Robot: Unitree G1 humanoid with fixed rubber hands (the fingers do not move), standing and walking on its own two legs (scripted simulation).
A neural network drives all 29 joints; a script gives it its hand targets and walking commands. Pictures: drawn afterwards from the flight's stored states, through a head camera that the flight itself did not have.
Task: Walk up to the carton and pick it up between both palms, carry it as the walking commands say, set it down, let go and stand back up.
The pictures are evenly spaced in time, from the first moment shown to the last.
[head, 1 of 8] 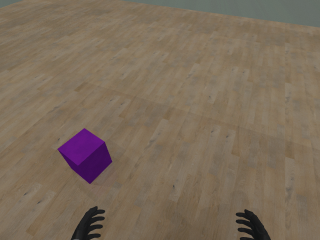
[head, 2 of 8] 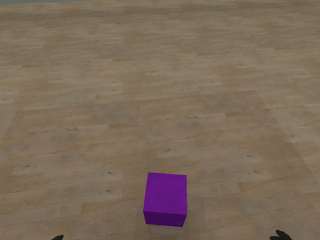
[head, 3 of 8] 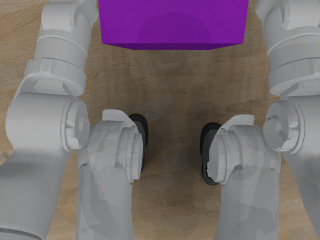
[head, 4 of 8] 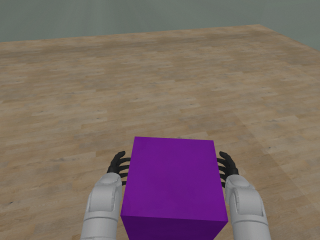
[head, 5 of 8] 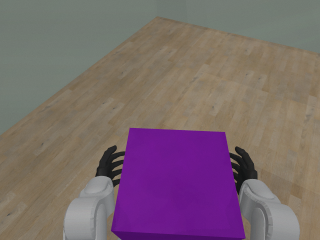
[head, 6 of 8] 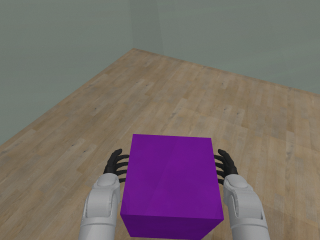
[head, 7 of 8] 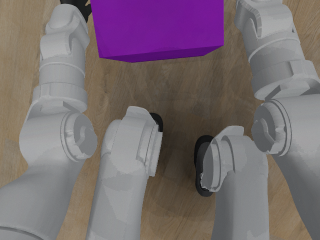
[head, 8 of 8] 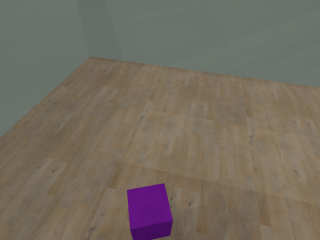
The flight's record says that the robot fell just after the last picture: no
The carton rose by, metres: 0.70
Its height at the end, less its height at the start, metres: +0.00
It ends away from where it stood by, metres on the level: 2.80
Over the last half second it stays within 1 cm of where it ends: yes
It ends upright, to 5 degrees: yes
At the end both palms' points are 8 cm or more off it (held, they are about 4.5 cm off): yes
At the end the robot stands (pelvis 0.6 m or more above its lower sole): yes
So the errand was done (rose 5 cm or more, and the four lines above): yes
